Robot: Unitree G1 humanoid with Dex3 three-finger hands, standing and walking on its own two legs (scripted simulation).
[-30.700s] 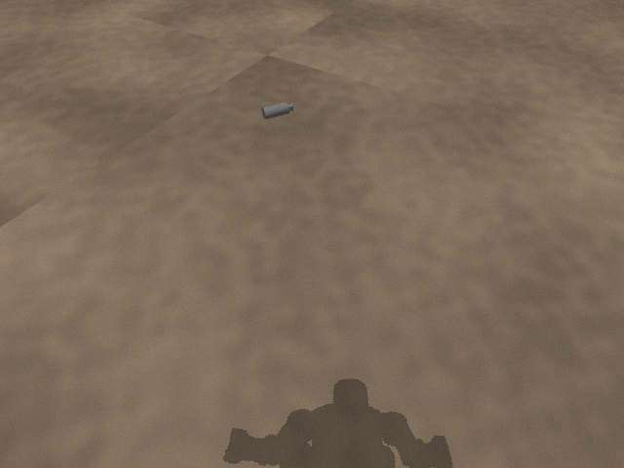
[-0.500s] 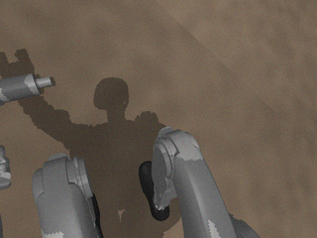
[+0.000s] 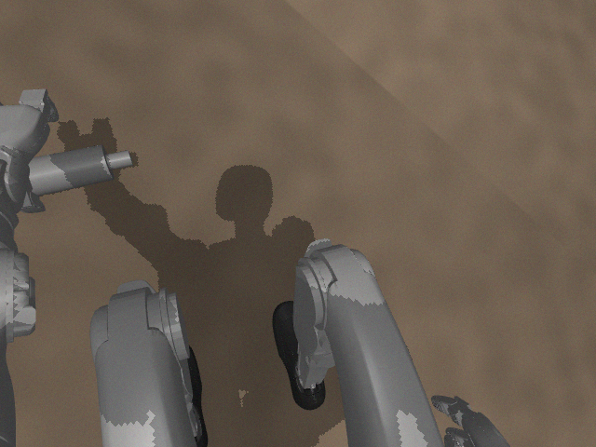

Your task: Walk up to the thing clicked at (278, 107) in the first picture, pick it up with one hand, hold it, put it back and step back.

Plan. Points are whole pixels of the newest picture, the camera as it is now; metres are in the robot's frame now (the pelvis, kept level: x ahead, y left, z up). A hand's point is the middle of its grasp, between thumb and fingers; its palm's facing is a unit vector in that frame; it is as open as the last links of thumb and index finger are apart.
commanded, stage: withdraw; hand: left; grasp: from above
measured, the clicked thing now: (73, 169) +0.55 +0.26 -0.32
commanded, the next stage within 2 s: home in 0.02 s
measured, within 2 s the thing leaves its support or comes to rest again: neither
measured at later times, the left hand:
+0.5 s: hand out of the picture +0.46 +0.27 -0.07, palm faces -0.38 -0.37 -0.85, open 11.0 cm
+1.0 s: hand out of the picture +0.30 +0.22 +0.13, palm faces -0.01 -0.91 -0.41, open 7.4 cm
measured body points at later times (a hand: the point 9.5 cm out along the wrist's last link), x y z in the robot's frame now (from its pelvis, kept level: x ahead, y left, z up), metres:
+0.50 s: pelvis +0.01 +0.01 +0.06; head +0.23 +0.05 +0.45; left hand +0.48 +0.29 -0.02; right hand +0.08 -0.25 -0.06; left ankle +0.08 +0.11 -0.32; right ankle +0.12 -0.11 -0.32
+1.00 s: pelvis +0.03 +0.00 +0.24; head +0.15 +0.04 +0.67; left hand +0.29 +0.27 +0.16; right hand +0.25 -0.22 +0.15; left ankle +0.08 +0.11 -0.32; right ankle +0.12 -0.11 -0.32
